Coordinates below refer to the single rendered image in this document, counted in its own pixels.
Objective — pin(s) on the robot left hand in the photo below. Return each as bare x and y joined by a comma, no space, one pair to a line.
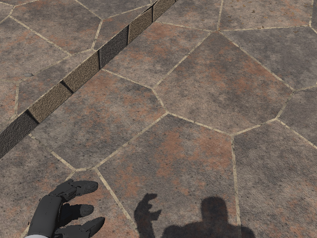
52,213

